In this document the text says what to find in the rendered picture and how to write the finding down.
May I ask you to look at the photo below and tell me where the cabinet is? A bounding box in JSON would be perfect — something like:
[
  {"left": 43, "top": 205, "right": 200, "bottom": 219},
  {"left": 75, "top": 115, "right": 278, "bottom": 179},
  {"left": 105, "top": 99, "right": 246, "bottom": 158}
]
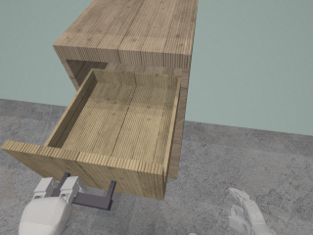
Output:
[{"left": 52, "top": 0, "right": 199, "bottom": 179}]

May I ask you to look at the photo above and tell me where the handle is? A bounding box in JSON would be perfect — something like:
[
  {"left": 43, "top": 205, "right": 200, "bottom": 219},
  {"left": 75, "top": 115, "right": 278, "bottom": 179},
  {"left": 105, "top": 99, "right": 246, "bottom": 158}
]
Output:
[{"left": 51, "top": 172, "right": 116, "bottom": 211}]

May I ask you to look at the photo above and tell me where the right robot hand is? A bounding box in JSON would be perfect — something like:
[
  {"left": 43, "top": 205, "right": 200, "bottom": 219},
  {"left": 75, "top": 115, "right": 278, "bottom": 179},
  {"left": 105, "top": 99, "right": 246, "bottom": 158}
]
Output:
[{"left": 228, "top": 187, "right": 268, "bottom": 235}]

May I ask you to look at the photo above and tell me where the left robot hand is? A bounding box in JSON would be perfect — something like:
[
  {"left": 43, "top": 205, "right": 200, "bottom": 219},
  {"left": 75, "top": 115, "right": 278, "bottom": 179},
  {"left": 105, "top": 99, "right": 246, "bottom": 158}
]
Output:
[{"left": 19, "top": 176, "right": 87, "bottom": 235}]

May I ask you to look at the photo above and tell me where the robot right forearm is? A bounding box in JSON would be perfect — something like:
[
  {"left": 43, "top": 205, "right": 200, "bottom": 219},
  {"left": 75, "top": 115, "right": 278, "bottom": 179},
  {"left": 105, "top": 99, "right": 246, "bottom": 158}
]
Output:
[{"left": 250, "top": 223, "right": 276, "bottom": 235}]

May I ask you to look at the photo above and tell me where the drawer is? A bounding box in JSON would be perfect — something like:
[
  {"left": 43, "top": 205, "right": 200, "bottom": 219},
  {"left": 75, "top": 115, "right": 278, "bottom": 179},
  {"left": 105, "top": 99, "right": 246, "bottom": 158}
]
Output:
[{"left": 0, "top": 69, "right": 182, "bottom": 201}]

